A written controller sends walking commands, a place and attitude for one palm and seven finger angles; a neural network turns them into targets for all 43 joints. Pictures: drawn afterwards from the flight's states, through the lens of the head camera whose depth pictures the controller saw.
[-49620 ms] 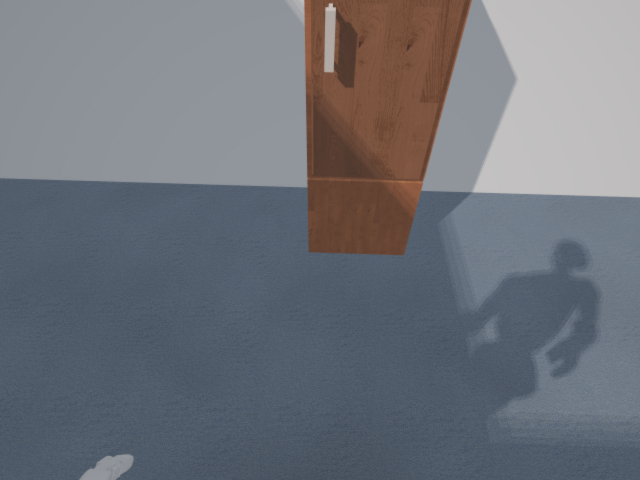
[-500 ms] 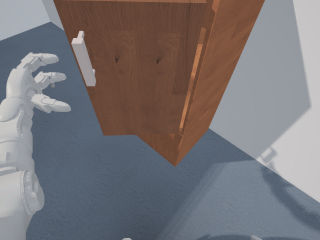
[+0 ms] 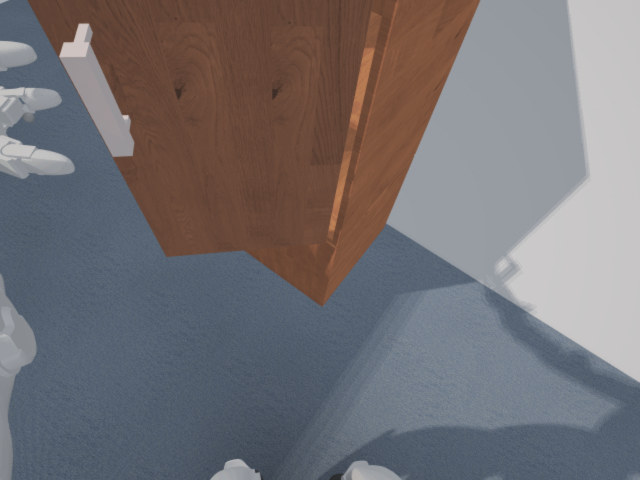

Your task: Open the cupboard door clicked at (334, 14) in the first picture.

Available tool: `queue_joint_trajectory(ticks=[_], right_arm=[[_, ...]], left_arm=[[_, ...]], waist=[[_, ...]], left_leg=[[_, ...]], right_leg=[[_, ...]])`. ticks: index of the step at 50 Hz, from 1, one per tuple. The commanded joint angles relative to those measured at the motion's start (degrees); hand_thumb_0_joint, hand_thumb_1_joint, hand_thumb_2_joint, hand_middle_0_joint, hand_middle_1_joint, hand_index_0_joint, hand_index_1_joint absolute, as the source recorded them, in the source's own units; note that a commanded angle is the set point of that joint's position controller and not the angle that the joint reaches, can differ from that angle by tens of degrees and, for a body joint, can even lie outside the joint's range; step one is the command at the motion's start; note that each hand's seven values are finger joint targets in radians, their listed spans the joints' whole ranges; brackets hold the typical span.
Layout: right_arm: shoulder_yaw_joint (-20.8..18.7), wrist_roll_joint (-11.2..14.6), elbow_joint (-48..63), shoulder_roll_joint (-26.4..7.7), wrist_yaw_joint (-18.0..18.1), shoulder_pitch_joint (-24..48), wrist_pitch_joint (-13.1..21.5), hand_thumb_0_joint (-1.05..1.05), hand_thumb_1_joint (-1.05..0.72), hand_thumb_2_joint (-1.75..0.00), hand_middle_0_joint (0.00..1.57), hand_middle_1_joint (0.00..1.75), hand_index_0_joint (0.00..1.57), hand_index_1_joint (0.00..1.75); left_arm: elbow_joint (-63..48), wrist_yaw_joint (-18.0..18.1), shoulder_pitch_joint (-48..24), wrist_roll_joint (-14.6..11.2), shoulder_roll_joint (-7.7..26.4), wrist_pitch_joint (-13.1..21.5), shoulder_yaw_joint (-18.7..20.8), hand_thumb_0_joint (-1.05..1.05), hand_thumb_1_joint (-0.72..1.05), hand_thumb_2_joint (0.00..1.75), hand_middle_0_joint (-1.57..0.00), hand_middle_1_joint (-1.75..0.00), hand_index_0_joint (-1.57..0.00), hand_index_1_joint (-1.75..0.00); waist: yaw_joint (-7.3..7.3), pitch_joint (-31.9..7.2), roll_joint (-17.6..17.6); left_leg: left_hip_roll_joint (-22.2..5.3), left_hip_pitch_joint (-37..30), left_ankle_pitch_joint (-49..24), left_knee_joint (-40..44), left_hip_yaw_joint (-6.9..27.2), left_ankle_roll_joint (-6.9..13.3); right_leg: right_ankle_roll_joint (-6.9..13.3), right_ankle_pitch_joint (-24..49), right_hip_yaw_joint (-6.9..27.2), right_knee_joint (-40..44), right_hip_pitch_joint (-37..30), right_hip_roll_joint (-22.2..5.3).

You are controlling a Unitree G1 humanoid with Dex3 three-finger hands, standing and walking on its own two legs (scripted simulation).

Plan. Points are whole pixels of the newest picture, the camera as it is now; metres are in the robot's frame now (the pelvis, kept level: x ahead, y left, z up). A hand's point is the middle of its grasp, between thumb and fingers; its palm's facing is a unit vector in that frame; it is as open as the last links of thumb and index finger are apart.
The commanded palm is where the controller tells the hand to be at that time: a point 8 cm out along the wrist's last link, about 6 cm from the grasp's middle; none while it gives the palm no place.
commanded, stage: move the hooked fingers beside the handle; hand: left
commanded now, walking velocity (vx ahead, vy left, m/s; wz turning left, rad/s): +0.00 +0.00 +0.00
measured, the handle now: (104, 94) +0.55 +0.22 +0.13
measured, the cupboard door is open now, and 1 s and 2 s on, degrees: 45 45 44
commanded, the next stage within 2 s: slide the fingers in behind the handle in 0.88 s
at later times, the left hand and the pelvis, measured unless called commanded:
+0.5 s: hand (33, 134) +0.48 +0.27 +0.14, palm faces +0.04 -1.00 +0.02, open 14.0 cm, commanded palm +0.46 +0.32 +0.13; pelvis +0.01 +0.01 +0.00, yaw +1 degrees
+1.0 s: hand (37, 123) +0.50 +0.28 +0.14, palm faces +0.05 -1.00 +0.00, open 14.0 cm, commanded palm +0.48 +0.32 +0.13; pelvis +0.00 +0.00 +0.00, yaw +0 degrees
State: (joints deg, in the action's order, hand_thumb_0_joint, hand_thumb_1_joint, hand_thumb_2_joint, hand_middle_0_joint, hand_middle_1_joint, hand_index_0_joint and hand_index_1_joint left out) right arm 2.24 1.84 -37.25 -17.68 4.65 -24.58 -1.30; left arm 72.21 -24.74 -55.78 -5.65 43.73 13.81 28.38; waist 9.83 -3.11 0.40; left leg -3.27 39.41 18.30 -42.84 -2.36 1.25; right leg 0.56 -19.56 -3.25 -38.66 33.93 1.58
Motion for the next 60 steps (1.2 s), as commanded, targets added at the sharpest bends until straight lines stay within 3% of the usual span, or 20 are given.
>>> queue_joint_trajectory(ticks=[1, 3, 6, 12, 17, 19, 22, 23, 27, 28, 30, 38, 41, 43, 45, 47, 51, 54, 58, 60], right_arm=[[-4.02, -0.18, 4.07, -10.20, 0.25, -8.16, 0.26, 0.00, -0.90, -0.90, 0.20, 0.30, 0.20, 0.30], [-4.20, -0.20, 4.20, -10.32, 0.14, -8.23, -0.08, 0.00, -0.90, -0.90, 0.20, 0.30, 0.20, 0.30], [-4.37, -0.11, 4.68, -10.20, 0.05, -8.22, -0.68, 0.00, -0.90, -0.90, 0.20, 0.30, 0.20, 0.30], [-4.71, -0.32, 5.44, -9.51, -0.94, -7.24, -1.24, 0.00, -0.90, -0.90, 0.20, 0.30, 0.20, 0.30], [-4.65, 0.05, 5.13, -9.14, -1.00, -5.99, -1.28, 0.00, -0.90, -0.90, 0.20, 0.30, 0.20, 0.30], [-4.52, -0.04, 5.13, -9.15, -0.79, -5.85, -1.15, 0.00, -0.90, -0.90, 0.20, 0.30, 0.20, 0.30], [-4.29, -0.03, 4.80, -9.48, -0.43, -5.60, -1.07, 0.00, -0.90, -0.90, 0.20, 0.30, 0.20, 0.30], [-4.17, -0.05, 5.00, -9.34, -0.49, -5.46, -0.80, 0.00, -0.90, -0.90, 0.20, 0.30, 0.20, 0.30], [-3.72, -0.27, 4.38, -9.62, -0.09, -5.40, -0.35, 0.00, -0.90, -0.90, 0.20, 0.30, 0.20, 0.30], [-3.56, -0.22, 4.46, -9.38, -0.16, -5.12, -0.08, 0.00, -0.90, -0.90, 0.20, 0.30, 0.20, 0.30], [-3.55, -0.36, 4.33, -9.40, -0.14, -5.20, 0.21, 0.00, -0.90, -0.90, 0.20, 0.30, 0.20, 0.30], [-3.11, 0.18, 4.63, -10.33, 0.52, -6.44, -0.54, 0.00, -0.90, -0.90, 0.20, 0.30, 0.20, 0.30], [-3.25, 0.02, 4.70, -10.22, 0.59, -7.07, -0.66, 0.00, -0.90, -0.90, 0.20, 0.30, 0.20, 0.30], [-3.47, -0.19, 4.82, -10.45, 0.59, -7.69, -0.73, 0.00, -0.90, -0.90, 0.20, 0.30, 0.20, 0.30], [-3.62, -0.35, 4.28, -10.33, 0.51, -7.99, -0.72, 0.00, -0.90, -0.90, 0.20, 0.30, 0.20, 0.30], [-3.73, -0.28, 3.79, -10.51, 0.62, -8.46, -0.83, 0.00, -0.90, -0.90, 0.20, 0.30, 0.20, 0.30], [-3.96, -0.51, 3.46, -9.88, 0.10, -8.57, -0.78, 0.00, -0.90, -0.90, 0.20, 0.30, 0.20, 0.30], [-3.93, -0.65, 3.41, -9.72, -0.13, -8.74, -0.82, 0.00, -0.90, -0.90, 0.20, 0.30, 0.20, 0.30], [-3.99, -0.55, 4.29, -9.84, -0.42, -8.64, -1.05, 0.00, -0.90, -0.90, 0.20, 0.30, 0.20, 0.30], [-4.13, -0.67, 4.96, -9.30, -0.83, -8.18, -0.87, 0.00, -0.90, -0.90, 0.20, 0.30, 0.20, 0.30]], left_arm=[[-12.82, -1.29, -20.76, -2.60, 16.48, 3.75, 1.39, 0.00, -0.50, 0.30, -0.30, -1.20, -0.30, -1.20], [-12.43, -1.94, -20.34, -3.40, 16.86, 3.11, 2.49, 0.00, -0.50, 0.30, -0.30, -1.20, -0.30, -1.20], [-14.46, -2.08, -19.75, -3.61, 18.02, 3.11, 3.77, 0.00, -0.50, 0.30, -0.30, -1.20, -0.30, -1.20], [-21.74, -0.40, -17.55, -4.06, 15.00, 4.57, 3.28, 0.00, -0.50, 0.30, -0.30, -1.20, -0.30, -1.20], [-20.53, -0.84, -18.22, -4.90, 7.86, 2.55, -2.08, 0.00, -0.50, 0.30, -0.30, -1.20, -0.30, -1.20], [-20.27, -0.12, -18.47, -4.82, 7.21, 2.13, -2.43, 0.00, -0.50, 0.30, -0.30, -1.20, -0.30, -1.20], [-17.65, 1.24, -20.99, -4.30, 8.74, 1.79, -1.73, 0.00, -0.50, 0.30, -0.30, -1.20, -0.30, -1.20], [-17.15, 1.56, -21.45, -4.25, 7.72, 1.94, -2.37, 0.00, -0.50, 0.30, -0.30, -1.20, -0.30, -1.20], [-16.63, 3.39, -25.75, -2.46, 13.13, 4.18, 0.48, 0.00, -0.50, 0.30, -0.30, -1.20, -0.30, -1.20], [-16.79, 3.38, -26.83, -2.09, 11.20, 4.64, -1.59, 0.00, -0.50, 0.30, -0.30, -1.20, -0.30, -1.20], [-16.82, 3.53, -27.08, -1.73, 12.45, 5.59, -0.66, 0.00, -0.50, 0.30, -0.30, -1.20, -0.30, -1.20], [-8.71, 0.44, -23.27, -1.63, 16.78, 2.58, 0.51, 0.00, -0.50, 0.30, -0.30, -1.20, -0.30, -1.20], [-10.13, -0.03, -24.68, -1.63, 15.27, 2.87, -1.03, 0.00, -0.50, 0.30, -0.30, -1.20, -0.30, -1.20], [-11.79, -0.10, -23.85, -2.13, 16.91, 3.83, 0.78, 0.00, -0.50, 0.30, -0.30, -1.20, -0.30, -1.20], [-14.22, -0.21, -26.63, -2.95, 15.48, 5.01, 0.12, 0.00, -0.50, 0.30, -0.30, -1.20, -0.30, -1.20], [-14.12, -0.26, -26.76, -3.26, 16.36, 5.31, 0.84, 0.00, -0.50, 0.30, -0.30, -1.20, -0.30, -1.20], [-16.01, 0.17, -25.04, -3.01, 12.66, 4.83, -1.11, 0.00, -0.50, 0.30, -0.30, -1.20, -0.30, -1.20], [-15.02, 1.46, -24.03, -3.15, 11.15, 3.46, -1.47, 0.00, -0.50, 0.30, -0.30, -1.20, -0.30, -1.20], [-14.81, 3.05, -23.25, -2.50, 14.16, 2.25, 0.98, 0.00, -0.50, 0.30, -0.30, -1.20, -0.30, -1.20], [-18.01, 3.88, -22.65, -2.25, 12.49, 3.42, 0.46, 0.00, -0.50, 0.30, -0.30, -1.20, -0.30, -1.20]], waist=[[-1.89, -26.15, 8.44], [-2.14, -25.50, 6.45], [-2.86, -26.46, 7.63], [-3.60, -27.71, 10.87], [-2.24, -22.90, 10.72], [-2.10, -21.49, 10.07], [-1.15, -19.73, 5.51], [-1.11, -20.13, 5.41], [-1.04, -22.21, 7.38], [-0.52, -22.52, 8.46], [-0.95, -25.51, 9.62], [-1.05, -22.05, 6.44], [-0.29, -21.18, 7.68], [-1.04, -23.14, 7.81], [-0.27, -25.11, 10.04], [-0.23, -25.16, 8.34], [-0.95, -27.05, 13.41], [-0.81, -24.09, 10.91], [-1.48, -23.99, 6.97], [-2.08, -27.00, 10.08]], left_leg=[[1.50, -23.93, -21.29, 1.91, 3.88, 1.13], [1.68, -22.11, -20.39, 1.94, 3.45, 1.42], [1.66, -23.45, -24.07, 1.64, 3.50, 1.39], [0.97, -28.93, -30.71, 1.06, 4.49, 0.69], [0.76, -28.70, -28.65, 1.69, 5.03, 0.43], [0.83, -28.28, -27.69, 1.90, 5.30, 0.53], [0.95, -24.86, -21.71, 2.56, 5.39, 0.75], [1.15, -24.72, -20.64, 2.65, 5.37, 0.83], [1.17, -24.26, -18.94, 1.95, 5.75, 0.61], [1.25, -24.71, -18.40, 1.99, 5.76, 0.54], [1.33, -25.75, -19.52, 1.24, 5.65, 0.55], [1.79, -18.12, -15.28, 1.52, 4.48, 1.25], [1.54, -19.27, -15.79, 1.40, 4.64, 1.21], [1.41, -20.14, -16.53, 1.37, 4.82, 1.08], [1.21, -22.99, -17.37, 1.02, 5.02, 0.96], [1.08, -22.44, -16.94, 1.13, 5.31, 1.06], [0.89, -26.80, -20.62, 0.85, 5.64, 0.48], [1.00, -24.71, -20.19, 1.07, 5.50, 0.84], [1.18, -21.28, -20.03, 1.44, 4.75, 1.12], [1.26, -24.52, -23.61, 0.85, 4.42, 0.91]], right_leg=[[-0.23, 19.24, 1.66, 3.49, -3.25, 1.46], [-0.38, 19.84, 1.70, 3.68, -4.54, 1.53], [-0.27, 22.70, 1.55, 3.04, -5.18, 1.59], [0.06, 23.24, 0.76, 2.49, -3.27, 2.10], [0.11, 20.17, 0.10, 3.12, -0.11, 1.99], [0.38, 18.98, -0.02, 3.23, 0.28, 1.90], [0.08, 17.22, 0.14, 3.35, 0.06, 1.57], [0.06, 16.65, 0.26, 3.36, -0.08, 1.53], [0.09, 15.21, 0.90, 2.66, 0.16, 1.21], [0.03, 14.63, 0.92, 2.63, 0.71, 1.20], [0.05, 15.72, 1.21, 2.14, -0.14, 1.22], [-0.23, 15.77, 1.76, 2.85, -2.41, 1.08], [-0.28, 15.02, 1.40, 2.88, -0.17, 1.26], [-0.14, 15.06, 1.42, 2.80, -0.87, 1.45], [-0.13, 14.78, 1.41, 2.87, 0.45, 1.68], [-0.17, 14.41, 1.36, 2.87, -0.03, 1.77], [0.22, 14.97, 0.66, 2.50, 2.13, 1.88], [0.23, 14.89, 0.37, 2.77, 1.72, 1.99], [-0.21, 17.76, 0.78, 2.51, -2.15, 1.78], [-0.14, 19.96, 0.89, 1.99, -2.23, 1.83]])
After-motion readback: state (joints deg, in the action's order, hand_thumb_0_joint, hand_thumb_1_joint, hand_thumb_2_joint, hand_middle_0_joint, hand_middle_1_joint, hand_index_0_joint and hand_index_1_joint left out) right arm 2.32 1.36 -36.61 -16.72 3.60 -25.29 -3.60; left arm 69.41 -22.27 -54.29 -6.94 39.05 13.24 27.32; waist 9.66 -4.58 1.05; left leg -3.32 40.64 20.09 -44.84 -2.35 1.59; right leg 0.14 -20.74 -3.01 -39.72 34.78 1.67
